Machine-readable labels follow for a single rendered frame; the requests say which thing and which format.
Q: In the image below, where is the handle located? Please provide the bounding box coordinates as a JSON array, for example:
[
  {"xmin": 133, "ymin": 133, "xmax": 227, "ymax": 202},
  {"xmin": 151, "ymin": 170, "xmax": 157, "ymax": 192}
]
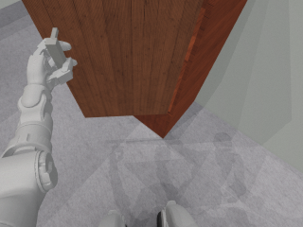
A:
[{"xmin": 45, "ymin": 27, "xmax": 73, "ymax": 76}]

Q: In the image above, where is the robot left forearm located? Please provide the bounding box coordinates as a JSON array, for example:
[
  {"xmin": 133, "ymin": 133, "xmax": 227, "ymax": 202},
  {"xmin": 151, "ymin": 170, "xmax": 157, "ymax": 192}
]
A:
[{"xmin": 0, "ymin": 84, "xmax": 53, "ymax": 159}]

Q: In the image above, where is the cupboard door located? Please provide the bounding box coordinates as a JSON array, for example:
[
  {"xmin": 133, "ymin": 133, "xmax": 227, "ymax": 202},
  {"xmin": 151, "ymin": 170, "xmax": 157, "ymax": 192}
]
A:
[{"xmin": 22, "ymin": 0, "xmax": 204, "ymax": 118}]

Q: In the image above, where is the robot left upper arm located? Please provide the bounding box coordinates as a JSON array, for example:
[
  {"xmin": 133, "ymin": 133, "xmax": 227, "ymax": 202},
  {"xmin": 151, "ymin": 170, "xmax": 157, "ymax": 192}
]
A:
[{"xmin": 0, "ymin": 150, "xmax": 59, "ymax": 227}]

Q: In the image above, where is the robot shin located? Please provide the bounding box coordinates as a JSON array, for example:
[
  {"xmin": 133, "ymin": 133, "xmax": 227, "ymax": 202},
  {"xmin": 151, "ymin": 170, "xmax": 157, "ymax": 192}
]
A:
[
  {"xmin": 162, "ymin": 201, "xmax": 176, "ymax": 227},
  {"xmin": 108, "ymin": 210, "xmax": 118, "ymax": 215}
]

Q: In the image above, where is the left robot shin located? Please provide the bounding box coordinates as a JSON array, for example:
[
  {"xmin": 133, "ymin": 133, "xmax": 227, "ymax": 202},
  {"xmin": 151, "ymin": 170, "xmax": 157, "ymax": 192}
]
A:
[{"xmin": 108, "ymin": 210, "xmax": 118, "ymax": 215}]

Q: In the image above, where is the right robot shin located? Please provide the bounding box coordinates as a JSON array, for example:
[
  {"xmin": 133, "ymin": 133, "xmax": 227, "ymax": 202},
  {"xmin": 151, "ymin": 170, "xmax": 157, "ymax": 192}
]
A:
[{"xmin": 162, "ymin": 201, "xmax": 176, "ymax": 227}]

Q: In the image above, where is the robot left hand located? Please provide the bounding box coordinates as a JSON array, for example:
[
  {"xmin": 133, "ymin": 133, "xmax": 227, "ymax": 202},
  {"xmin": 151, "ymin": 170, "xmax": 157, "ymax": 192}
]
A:
[{"xmin": 27, "ymin": 38, "xmax": 78, "ymax": 93}]

